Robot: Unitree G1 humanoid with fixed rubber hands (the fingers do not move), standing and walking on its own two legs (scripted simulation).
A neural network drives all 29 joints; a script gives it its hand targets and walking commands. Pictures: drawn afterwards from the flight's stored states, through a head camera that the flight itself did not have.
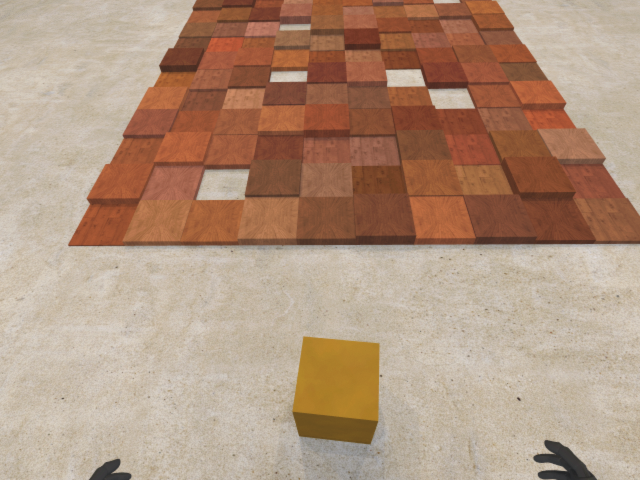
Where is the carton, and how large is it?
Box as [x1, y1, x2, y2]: [292, 336, 379, 443]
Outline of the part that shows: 303,336 292,411 299,435 370,443 377,423 378,413 379,343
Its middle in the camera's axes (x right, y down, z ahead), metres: +0.05 +0.43 +1.11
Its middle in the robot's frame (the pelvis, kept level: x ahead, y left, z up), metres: +0.43 -0.02 -0.66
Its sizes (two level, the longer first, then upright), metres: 0.210 0.200 0.250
